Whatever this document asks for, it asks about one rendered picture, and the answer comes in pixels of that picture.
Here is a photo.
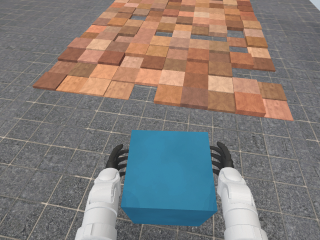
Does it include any robot left forearm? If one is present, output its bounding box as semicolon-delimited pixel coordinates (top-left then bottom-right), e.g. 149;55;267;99
75;168;121;240

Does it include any right robot hand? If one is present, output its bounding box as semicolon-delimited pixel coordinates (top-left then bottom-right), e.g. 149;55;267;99
209;141;234;176

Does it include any carton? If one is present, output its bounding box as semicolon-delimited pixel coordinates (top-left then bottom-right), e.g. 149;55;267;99
121;130;218;227

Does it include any robot right forearm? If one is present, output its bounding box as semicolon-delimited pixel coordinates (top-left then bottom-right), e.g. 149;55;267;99
217;167;268;240

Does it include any left robot hand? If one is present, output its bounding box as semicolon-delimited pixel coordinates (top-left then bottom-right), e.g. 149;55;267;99
105;144;129;177

